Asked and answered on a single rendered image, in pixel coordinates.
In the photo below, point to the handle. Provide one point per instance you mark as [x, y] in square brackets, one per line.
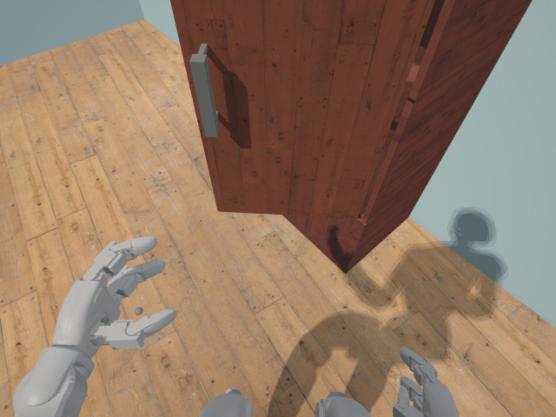
[204, 92]

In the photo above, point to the robot left forearm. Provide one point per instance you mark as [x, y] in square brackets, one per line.
[56, 386]

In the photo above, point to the cupboard door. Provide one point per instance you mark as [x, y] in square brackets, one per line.
[306, 91]

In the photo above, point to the left robot hand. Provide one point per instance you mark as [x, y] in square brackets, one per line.
[79, 323]

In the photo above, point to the robot shin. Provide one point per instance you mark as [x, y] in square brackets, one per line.
[336, 393]
[233, 391]

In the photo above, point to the right robot hand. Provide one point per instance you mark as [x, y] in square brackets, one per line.
[434, 400]

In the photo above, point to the robot right shin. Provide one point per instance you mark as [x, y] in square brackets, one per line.
[336, 393]

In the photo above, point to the robot left shin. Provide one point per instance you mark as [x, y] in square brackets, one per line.
[233, 391]

